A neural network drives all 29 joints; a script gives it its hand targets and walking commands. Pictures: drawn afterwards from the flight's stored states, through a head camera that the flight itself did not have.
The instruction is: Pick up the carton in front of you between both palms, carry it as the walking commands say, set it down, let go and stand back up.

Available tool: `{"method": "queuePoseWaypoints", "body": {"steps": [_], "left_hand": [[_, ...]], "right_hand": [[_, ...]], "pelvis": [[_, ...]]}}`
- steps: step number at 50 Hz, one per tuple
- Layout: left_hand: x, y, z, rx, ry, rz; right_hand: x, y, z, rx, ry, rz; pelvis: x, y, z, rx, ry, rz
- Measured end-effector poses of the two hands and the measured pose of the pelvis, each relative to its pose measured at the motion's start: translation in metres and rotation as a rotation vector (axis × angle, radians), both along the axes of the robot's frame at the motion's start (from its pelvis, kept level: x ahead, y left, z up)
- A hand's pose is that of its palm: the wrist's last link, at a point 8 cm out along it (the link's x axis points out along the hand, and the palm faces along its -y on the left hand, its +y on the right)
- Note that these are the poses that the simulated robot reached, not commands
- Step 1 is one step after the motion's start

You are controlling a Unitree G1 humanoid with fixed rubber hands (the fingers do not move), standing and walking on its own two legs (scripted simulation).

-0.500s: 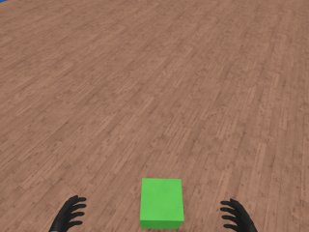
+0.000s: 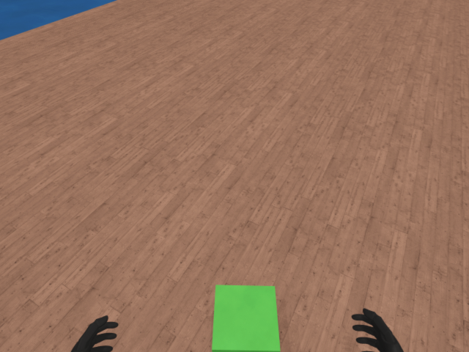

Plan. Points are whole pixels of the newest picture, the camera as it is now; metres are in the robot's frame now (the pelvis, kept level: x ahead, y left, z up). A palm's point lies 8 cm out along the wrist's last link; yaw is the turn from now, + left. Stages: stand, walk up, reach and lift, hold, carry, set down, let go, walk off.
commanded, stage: stand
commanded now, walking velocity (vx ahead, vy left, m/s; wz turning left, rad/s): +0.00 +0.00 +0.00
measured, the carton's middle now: (244, 326) +0.36 -0.04 -0.65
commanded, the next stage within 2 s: none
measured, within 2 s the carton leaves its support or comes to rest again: neither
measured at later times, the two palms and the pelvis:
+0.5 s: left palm out of the picture +0.13 +0.29 -0.08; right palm out of the picture +0.13 -0.29 -0.09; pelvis +0.01 -0.01 +0.00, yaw +1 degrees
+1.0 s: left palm out of the picture +0.09 +0.30 -0.09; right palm out of the picture +0.10 -0.31 -0.09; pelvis +0.00 -0.01 +0.01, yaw +0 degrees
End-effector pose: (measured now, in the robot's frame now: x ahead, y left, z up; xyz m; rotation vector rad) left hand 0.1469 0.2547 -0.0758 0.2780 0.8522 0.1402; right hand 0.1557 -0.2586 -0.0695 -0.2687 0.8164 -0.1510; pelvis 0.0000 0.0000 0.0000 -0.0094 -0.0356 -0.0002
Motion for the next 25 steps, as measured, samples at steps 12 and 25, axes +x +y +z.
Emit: {"method": "queuePoseWaypoints", "body": {"steps": [12,25], "left_hand": [[-0.017,0.036,-0.004,0.103,0.092,0.049],[-0.018,0.032,-0.008,0.09,0.122,0.06]], "right_hand": [[-0.015,-0.031,-0.017,-0.068,0.097,-0.001],[-0.023,-0.034,-0.022,-0.073,0.147,0.004]], "pelvis": [[0.008,-0.003,0.0,0.005,0.026,0.009],[0.011,-0.007,0.003,0.007,0.017,0.014]]}}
